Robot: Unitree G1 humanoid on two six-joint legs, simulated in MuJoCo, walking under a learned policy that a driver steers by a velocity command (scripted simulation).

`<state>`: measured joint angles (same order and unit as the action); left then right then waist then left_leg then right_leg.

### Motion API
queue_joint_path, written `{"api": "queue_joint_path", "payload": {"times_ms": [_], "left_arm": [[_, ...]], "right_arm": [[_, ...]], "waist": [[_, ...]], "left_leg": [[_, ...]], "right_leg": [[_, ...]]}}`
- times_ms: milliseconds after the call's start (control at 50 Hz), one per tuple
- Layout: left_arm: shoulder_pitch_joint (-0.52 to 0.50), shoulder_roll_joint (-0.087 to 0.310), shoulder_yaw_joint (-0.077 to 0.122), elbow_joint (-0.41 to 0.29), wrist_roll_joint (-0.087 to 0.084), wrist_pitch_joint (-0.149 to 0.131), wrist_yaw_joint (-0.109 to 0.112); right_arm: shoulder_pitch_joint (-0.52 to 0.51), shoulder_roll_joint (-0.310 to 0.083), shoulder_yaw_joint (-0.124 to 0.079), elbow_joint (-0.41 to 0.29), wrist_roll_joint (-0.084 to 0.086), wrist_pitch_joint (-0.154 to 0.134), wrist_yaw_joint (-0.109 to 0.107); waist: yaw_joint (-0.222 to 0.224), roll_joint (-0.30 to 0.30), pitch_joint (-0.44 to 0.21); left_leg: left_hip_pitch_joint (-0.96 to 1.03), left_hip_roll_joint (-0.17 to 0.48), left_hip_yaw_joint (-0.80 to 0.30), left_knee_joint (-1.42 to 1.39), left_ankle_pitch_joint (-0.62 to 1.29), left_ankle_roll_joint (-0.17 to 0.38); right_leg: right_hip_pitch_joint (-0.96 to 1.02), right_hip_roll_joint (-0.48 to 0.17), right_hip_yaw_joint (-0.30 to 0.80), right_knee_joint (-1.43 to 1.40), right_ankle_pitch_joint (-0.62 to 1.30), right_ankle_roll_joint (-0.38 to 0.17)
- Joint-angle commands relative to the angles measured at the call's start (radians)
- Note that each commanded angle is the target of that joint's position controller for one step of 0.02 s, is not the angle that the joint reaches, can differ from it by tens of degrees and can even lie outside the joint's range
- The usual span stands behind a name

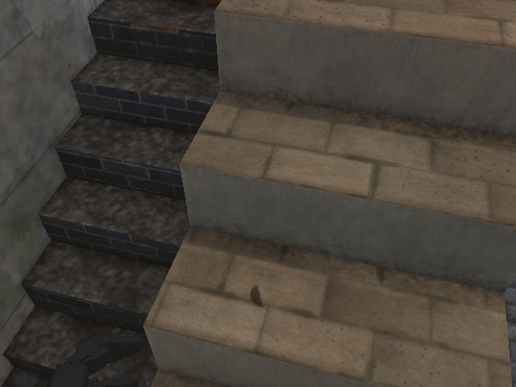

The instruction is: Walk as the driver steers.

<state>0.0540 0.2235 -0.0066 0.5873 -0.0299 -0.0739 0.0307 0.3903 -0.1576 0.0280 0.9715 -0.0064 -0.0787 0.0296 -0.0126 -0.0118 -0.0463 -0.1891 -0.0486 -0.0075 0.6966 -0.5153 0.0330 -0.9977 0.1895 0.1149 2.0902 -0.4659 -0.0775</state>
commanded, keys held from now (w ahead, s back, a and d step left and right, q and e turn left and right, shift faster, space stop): no key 1.00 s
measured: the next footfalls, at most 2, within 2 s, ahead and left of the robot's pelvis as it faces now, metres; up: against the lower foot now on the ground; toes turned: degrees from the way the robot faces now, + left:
right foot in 0.16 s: +0.26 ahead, -0.15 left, +0.19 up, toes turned +5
left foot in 0.68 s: +0.30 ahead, +0.00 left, +0.19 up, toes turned +2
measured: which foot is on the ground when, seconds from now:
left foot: down 0.00-0.18, up 0.20-0.66, down 0.68-1.00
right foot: up 0.00-0.14, down 0.16-1.00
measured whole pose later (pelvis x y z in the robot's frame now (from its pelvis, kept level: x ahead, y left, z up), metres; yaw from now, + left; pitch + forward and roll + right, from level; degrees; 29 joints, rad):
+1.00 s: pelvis +0.25 -0.08 +0.23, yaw +1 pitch +0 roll +0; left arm 0.32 0.09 -0.03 1.15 0.00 -0.02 0.09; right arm 0.30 -0.12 0.02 0.92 0.01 0.00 -0.12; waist 0.00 -0.01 0.03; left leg -0.21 -0.05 0.04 0.40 -0.19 0.06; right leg -0.13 0.10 0.04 0.38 -0.25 -0.08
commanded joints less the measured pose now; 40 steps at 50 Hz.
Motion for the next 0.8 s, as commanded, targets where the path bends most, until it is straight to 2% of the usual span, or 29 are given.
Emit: {"api": "queue_joint_path", "payload": {"times_ms": [20, 40, 80, 100, 120, 140, 160, 180, 200, 220, 240, 280, 320, 340, 360, 440, 480, 520, 540, 580, 600, 620, 640, 660, 680, 700, 720, 740, 800], "left_arm": [[0.056, 0.005, 0.000, -0.075, -0.021, 0.054, 0.016], [0.017, 0.000, 0.002, -0.126, -0.032, 0.063, 0.024], [-0.121, -0.001, -0.009, -0.210, -0.027, 0.058, 0.019], [-0.034, -0.005, -0.025, -0.223, -0.020, 0.074, 0.009], [0.063, 0.003, -0.049, -0.208, -0.013, 0.101, -0.014], [0.167, -0.045, -0.038, -0.134, -0.004, 0.112, -0.043], [0.374, 0.019, 0.002, -0.031, -0.025, 0.122, -0.044], [0.388, 0.101, 0.020, 0.047, 0.027, 0.127, -0.050], [0.356, 0.164, 0.018, 0.126, 0.108, 0.140, -0.014], [0.197, 0.152, 0.022, 0.069, 0.103, 0.149, 0.013], [0.156, 0.099, 0.010, 0.081, 0.063, 0.148, 0.026], [0.160, 0.029, 0.007, 0.204, 0.019, 0.106, -0.003], [0.119, -0.015, 0.007, 0.283, 0.044, 0.080, -0.028], [0.131, -0.046, -0.004, 0.313, 0.046, 0.062, -0.036], [0.140, -0.062, -0.003, 0.344, 0.039, 0.051, -0.042], [0.207, -0.069, 0.002, 0.360, 0.037, 0.025, -0.033], [0.215, -0.064, 0.003, 0.356, 0.044, 0.012, -0.036], [0.238, -0.050, 0.002, 0.355, 0.041, 0.010, -0.035], [0.225, -0.029, 0.007, 0.332, 0.033, 0.012, -0.018], [0.317, 0.031, 0.035, 0.379, -0.002, 0.038, 0.001], [0.365, 0.035, 0.042, 0.420, -0.003, 0.036, 0.012], [0.389, -0.012, 0.026, 0.459, 0.000, 0.029, 0.018], [0.383, -0.114, -0.003, 0.494, 0.015, 0.018, 0.022], [0.358, -0.126, -0.008, 0.494, 0.018, 0.011, 0.010], [0.341, -0.131, -0.007, 0.486, 0.031, 0.007, 0.006], [0.344, -0.128, -0.001, 0.481, 0.042, 0.008, 0.008], [0.410, -0.166, -0.013, 0.506, 0.026, 0.026, 0.023], [0.407, -0.131, -0.013, 0.526, 0.023, 0.046, 0.033], [0.344, -0.076, -0.009, 0.544, 0.025, 0.060, 0.059]], "right_arm": [[-0.128, -0.062, -0.003, -0.031, 0.006, -0.034, 0.007], [-0.094, -0.087, -0.011, -0.020, 0.006, -0.029, -0.004], [0.016, -0.163, -0.039, 0.003, 0.015, -0.015, -0.021], [-0.078, -0.210, -0.045, -0.069, 0.056, -0.006, -0.049], [-0.062, -0.356, -0.086, -0.135, 0.114, -0.004, -0.064], [-0.013, -0.418, -0.105, -0.148, 0.124, 0.019, -0.080], [-0.098, -0.411, -0.108, -0.135, 0.075, 0.019, -0.086], [-0.091, -0.330, -0.088, -0.128, 0.054, 0.009, -0.109], [-0.101, -0.202, -0.060, -0.173, 0.020, 0.026, -0.076], [-0.017, -0.095, -0.036, -0.229, -0.008, 0.018, -0.054], [-0.081, -0.098, -0.026, -0.287, -0.026, 0.020, -0.043], [-0.097, -0.096, -0.017, -0.300, -0.037, 0.011, -0.041], [-0.115, -0.099, -0.022, -0.287, -0.023, 0.030, -0.025], [-0.122, -0.090, -0.019, -0.296, -0.032, 0.027, -0.023], [-0.117, -0.079, -0.015, -0.298, -0.024, 0.027, -0.028], [-0.127, -0.044, 0.015, -0.290, 0.024, 0.027, -0.049], [-0.125, -0.048, 0.021, -0.279, 0.026, 0.034, -0.066], [-0.111, -0.049, 0.028, -0.267, 0.029, 0.054, -0.083], [-0.179, -0.046, 0.034, -0.302, 0.036, 0.064, -0.095], [-0.252, -0.020, 0.050, -0.305, 0.052, 0.083, -0.103], [-0.240, -0.025, 0.032, -0.277, 0.068, 0.088, -0.086], [-0.156, -0.028, 0.025, -0.242, 0.064, 0.082, -0.080], [-0.085, 0.003, 0.028, -0.181, 0.043, 0.086, -0.081], [-0.045, 0.089, 0.052, -0.150, 0.032, 0.075, -0.074], [-0.034, 0.107, 0.060, -0.133, 0.022, 0.061, -0.076], [-0.036, 0.077, 0.055, -0.135, 0.021, 0.053, -0.088], [-0.051, 0.094, 0.055, -0.142, 0.007, 0.051, -0.102], [-0.060, 0.110, 0.055, -0.135, 0.015, 0.050, -0.109], [-0.066, 0.036, 0.021, -0.125, 0.026, 0.056, -0.120]], "waist": [[0.102, 0.070, 0.214], [0.102, 0.073, 0.186], [0.064, 0.017, 0.204], [0.166, -0.041, 0.103], [0.176, -0.111, -0.046], [0.169, 0.055, -0.195], [0.260, 0.157, -0.194], [0.284, -0.034, -0.105], [0.163, -0.465, -0.190], [0.017, -0.300, -0.241], [0.016, -0.163, -0.192], [-0.027, -0.022, -0.009], [-0.057, -0.023, 0.071], [-0.051, -0.022, 0.059], [-0.054, 0.030, 0.063], [-0.023, 0.106, 0.061], [-0.018, 0.107, 0.073], [-0.003, 0.053, 0.084], [-0.003, 0.018, 0.108], [0.052, -0.066, 0.126], [0.075, -0.129, 0.058], [0.045, -0.208, 0.044], [0.017, -0.198, 0.054], [0.010, -0.125, 0.080], [0.024, -0.056, 0.063], [0.041, 0.019, 0.043], [0.064, 0.159, 0.010], [0.051, 0.158, 0.040], [0.013, 0.093, 0.070]], "left_leg": [[-0.149, 0.254, -0.214, -0.437, 0.646, 0.095], [-0.041, 0.263, -0.172, -0.448, 0.746, 0.072], [0.126, 0.255, -0.128, -0.504, 0.883, 0.066], [0.074, 0.198, -0.030, -0.451, 1.104, -0.016], [-0.025, 0.154, -0.037, -0.430, 1.241, 0.037], [-0.093, 0.256, -0.114, -0.442, 1.671, 0.065], [0.003, 0.306, -0.089, -0.288, 1.837, 0.072], [0.033, 0.131, -0.074, 0.147, 1.024, 0.054], [-0.125, -0.172, -0.094, 0.635, 0.144, -0.021], [-0.307, -0.198, -0.256, 0.928, 0.092, -0.069], [-0.375, -0.168, -0.217, 0.914, 0.209, -0.041], [-0.404, -0.097, -0.163, 0.857, 0.244, -0.029], [-0.330, -0.085, -0.101, 1.022, 0.336, -0.001], [-0.376, -0.094, -0.095, 1.165, 0.311, -0.005], [-0.429, -0.088, -0.103, 1.200, 0.320, -0.002], [-0.535, -0.025, -0.132, 1.083, 0.404, -0.006], [-0.547, -0.014, -0.104, 0.996, 0.417, -0.026], [-0.532, -0.005, -0.029, 0.824, 0.352, -0.046], [-0.518, 0.035, -0.032, 0.571, 0.242, -0.046], [-0.369, 0.000, 0.093, 0.130, 0.043, -0.051], [-0.211, -0.015, 0.123, 0.051, 0.068, -0.036], [-0.129, -0.005, 0.118, -0.043, 0.137, -0.027], [-0.048, 0.014, 0.079, -0.097, 0.231, -0.007], [-0.069, 0.041, 0.038, -0.205, 0.297, 0.002], [-0.011, 0.094, -0.053, -0.244, 0.402, 0.014], [0.060, 0.171, -0.168, -0.265, 0.641, 0.022], [0.090, 0.209, -0.173, -0.282, 0.641, 0.055], [0.058, 0.198, -0.179, -0.325, 0.578, 0.043], [0.092, 0.156, -0.140, -0.351, 0.508, 0.029]], "right_leg": [[-0.141, -0.013, -0.066, 0.266, -0.134, 0.019], [-0.210, -0.037, -0.031, 0.260, -0.194, 0.002], [-0.327, -0.075, -0.056, 0.057, -0.257, -0.013], [0.003, -0.160, -0.018, -0.463, -0.260, -0.076], [0.463, -0.118, -0.223, -0.946, -0.223, -0.045], [0.815, -0.046, -0.307, -0.764, -0.081, 0.008], [0.872, -0.082, -0.203, -0.883, -0.021, -0.014], [0.778, -0.106, -0.004, -1.221, 0.110, -0.084], [0.757, -0.238, 0.492, -1.582, 0.624, -0.166], [0.745, -0.322, 0.661, -1.582, 0.520, -0.189], [0.707, -0.305, 0.592, -1.543, 0.188, -0.146], [0.506, -0.290, 0.513, -1.546, -0.237, -0.130], [0.316, -0.259, 0.487, -1.578, -0.225, -0.169], [0.326, -0.292, 0.515, -1.632, -0.167, -0.203], [0.352, -0.300, 0.494, -1.625, -0.129, -0.207], [0.488, -0.297, 0.307, -1.637, 0.054, -0.162], [0.532, -0.282, 0.282, -1.667, 0.098, -0.164], [0.568, -0.264, 0.236, -1.714, 0.135, -0.171], [0.591, -0.277, 0.261, -1.755, 0.107, -0.149], [0.634, -0.243, 0.179, -1.792, 0.250, -0.114], [0.649, -0.286, 0.186, -1.835, 0.351, -0.120], [0.691, -0.291, 0.167, -1.810, 0.396, -0.127], [0.667, -0.276, 0.122, -1.766, 0.443, -0.135], [0.713, -0.253, 0.081, -1.715, 0.507, -0.135], [0.716, -0.245, 0.071, -1.677, 0.525, -0.111], [0.691, -0.240, 0.071, -1.659, 0.401, -0.076], [0.686, -0.213, 0.033, -1.699, 0.315, -0.046], [0.729, -0.212, 0.033, -1.719, 0.302, -0.025], [0.729, -0.208, 0.031, -1.746, 0.365, -0.009]]}}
